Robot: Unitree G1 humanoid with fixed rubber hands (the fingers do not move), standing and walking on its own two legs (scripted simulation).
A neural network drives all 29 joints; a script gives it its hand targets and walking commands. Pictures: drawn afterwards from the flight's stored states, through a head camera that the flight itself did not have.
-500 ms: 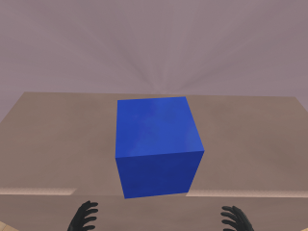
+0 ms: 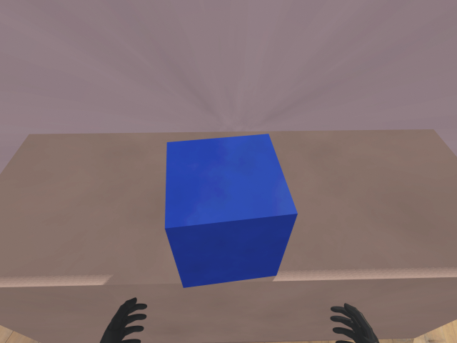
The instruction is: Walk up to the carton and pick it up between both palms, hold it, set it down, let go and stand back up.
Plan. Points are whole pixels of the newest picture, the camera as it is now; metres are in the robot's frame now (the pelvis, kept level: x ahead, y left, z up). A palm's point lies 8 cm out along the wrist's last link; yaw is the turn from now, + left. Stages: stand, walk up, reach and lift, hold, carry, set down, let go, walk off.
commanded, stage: let go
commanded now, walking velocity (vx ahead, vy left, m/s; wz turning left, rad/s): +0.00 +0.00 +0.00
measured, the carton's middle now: (224, 212) +0.39 +0.04 -0.02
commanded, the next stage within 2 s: stand in 0.42 s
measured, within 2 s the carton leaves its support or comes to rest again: neither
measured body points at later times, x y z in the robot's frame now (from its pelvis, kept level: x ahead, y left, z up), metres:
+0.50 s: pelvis +0.00 +0.00 +0.00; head +0.00 +0.01 +0.45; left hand +0.16 +0.23 -0.10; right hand +0.15 -0.23 -0.10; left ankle +0.01 +0.11 -0.75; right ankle -0.01 -0.09 -0.75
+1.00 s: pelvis -0.03 +0.02 -0.01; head -0.05 +0.03 +0.44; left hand +0.03 +0.27 -0.14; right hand +0.02 -0.23 -0.13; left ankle +0.01 +0.11 -0.75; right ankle -0.01 -0.09 -0.75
